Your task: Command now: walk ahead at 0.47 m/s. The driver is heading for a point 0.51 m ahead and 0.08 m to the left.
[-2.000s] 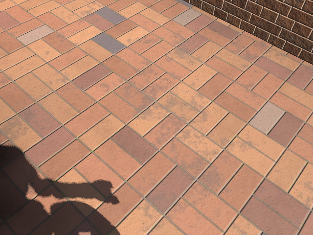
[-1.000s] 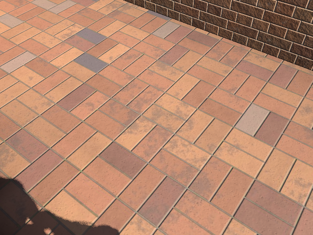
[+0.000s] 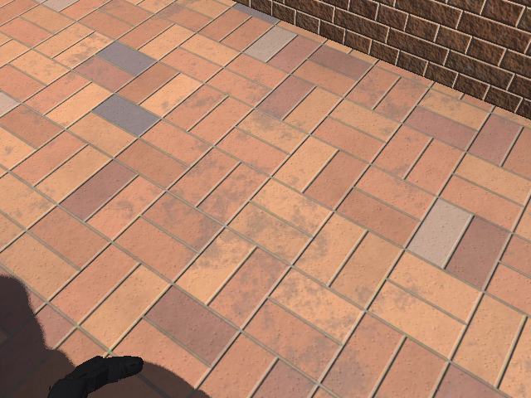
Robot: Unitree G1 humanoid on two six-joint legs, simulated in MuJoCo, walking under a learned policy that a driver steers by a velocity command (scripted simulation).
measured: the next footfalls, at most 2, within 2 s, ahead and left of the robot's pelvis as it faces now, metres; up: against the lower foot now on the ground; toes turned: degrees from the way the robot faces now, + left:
left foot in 0.50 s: +0.48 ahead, +0.14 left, +0.00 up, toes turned +3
right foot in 0.92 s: +0.55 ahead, -0.09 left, +0.00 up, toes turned +0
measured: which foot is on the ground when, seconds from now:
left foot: up 0.00-0.48, down 0.50-1.00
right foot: down 0.00-0.52, up 0.54-0.90, down 0.92-1.00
